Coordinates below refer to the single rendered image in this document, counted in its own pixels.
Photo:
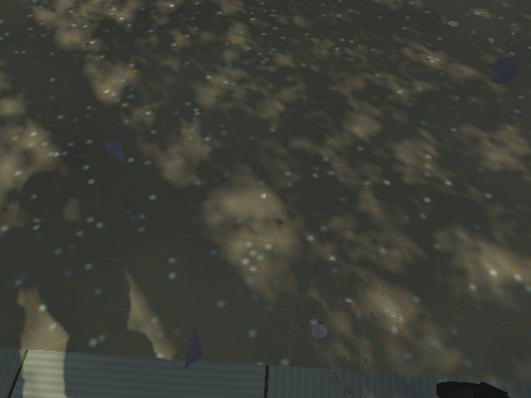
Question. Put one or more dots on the robot right hand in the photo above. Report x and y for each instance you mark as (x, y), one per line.
(454, 389)

